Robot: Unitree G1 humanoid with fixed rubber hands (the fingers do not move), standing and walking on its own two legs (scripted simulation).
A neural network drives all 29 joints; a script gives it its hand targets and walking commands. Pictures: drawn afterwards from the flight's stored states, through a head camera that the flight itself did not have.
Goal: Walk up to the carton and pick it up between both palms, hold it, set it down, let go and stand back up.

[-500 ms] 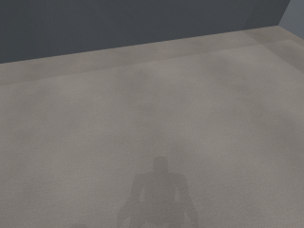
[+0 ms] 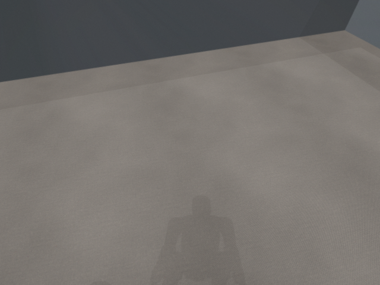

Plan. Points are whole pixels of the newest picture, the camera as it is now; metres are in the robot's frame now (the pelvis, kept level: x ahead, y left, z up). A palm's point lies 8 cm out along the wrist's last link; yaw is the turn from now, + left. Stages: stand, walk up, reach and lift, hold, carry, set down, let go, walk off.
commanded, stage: stand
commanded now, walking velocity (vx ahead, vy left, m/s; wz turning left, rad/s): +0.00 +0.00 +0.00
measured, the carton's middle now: out of the picture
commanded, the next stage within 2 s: walk up in 0.20 s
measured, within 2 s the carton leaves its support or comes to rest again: neither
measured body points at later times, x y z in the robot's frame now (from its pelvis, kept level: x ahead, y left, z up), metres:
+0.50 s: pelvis -0.02 +0.00 -0.01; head +0.01 +0.00 +0.44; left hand -0.03 +0.22 -0.17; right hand -0.02 -0.23 -0.17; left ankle -0.04 +0.13 -0.72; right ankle -0.03 -0.10 -0.74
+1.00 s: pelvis -0.05 +0.05 -0.01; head -0.01 +0.04 +0.44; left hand +0.14 +0.24 -0.15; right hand -0.10 -0.20 -0.15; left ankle -0.01 +0.14 -0.74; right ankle -0.11 -0.06 -0.70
